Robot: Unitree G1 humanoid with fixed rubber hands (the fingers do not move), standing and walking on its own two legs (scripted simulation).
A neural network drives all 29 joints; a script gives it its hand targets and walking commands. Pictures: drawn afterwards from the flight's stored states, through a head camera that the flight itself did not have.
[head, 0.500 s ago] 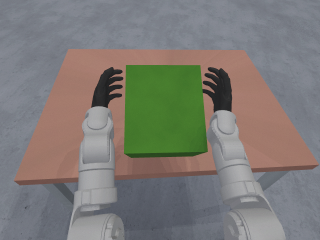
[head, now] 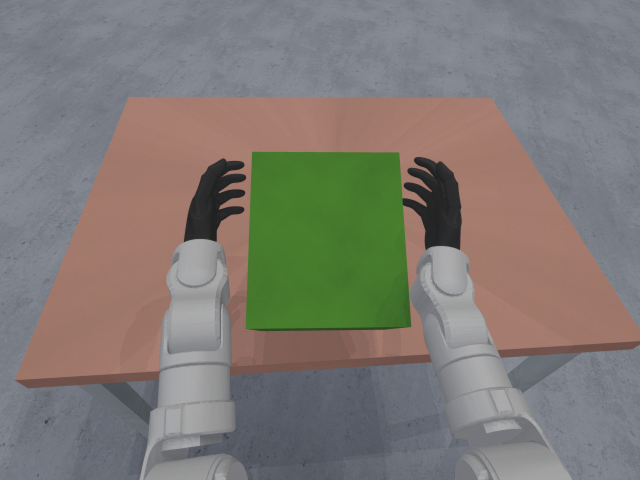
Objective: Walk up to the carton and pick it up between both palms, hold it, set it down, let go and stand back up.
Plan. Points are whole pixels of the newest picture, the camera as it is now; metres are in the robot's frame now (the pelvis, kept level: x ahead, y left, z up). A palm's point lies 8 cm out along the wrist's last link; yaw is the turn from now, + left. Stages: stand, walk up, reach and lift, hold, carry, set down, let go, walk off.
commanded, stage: set down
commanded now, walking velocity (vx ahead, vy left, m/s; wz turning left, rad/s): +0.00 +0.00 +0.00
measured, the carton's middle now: (324, 249) +0.39 +0.02 +0.04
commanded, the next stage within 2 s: none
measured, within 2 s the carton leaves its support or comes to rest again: neither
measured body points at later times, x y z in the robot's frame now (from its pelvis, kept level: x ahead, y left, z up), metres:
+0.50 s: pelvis +0.00 +0.00 +0.00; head +0.01 +0.02 +0.45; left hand +0.38 +0.18 +0.10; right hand +0.39 -0.10 +0.10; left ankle +0.01 +0.11 -0.75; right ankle -0.04 -0.09 -0.75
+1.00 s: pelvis +0.00 +0.01 +0.00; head +0.03 +0.02 +0.45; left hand +0.38 +0.19 +0.07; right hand +0.39 -0.09 +0.07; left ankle +0.01 +0.11 -0.75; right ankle -0.04 -0.09 -0.75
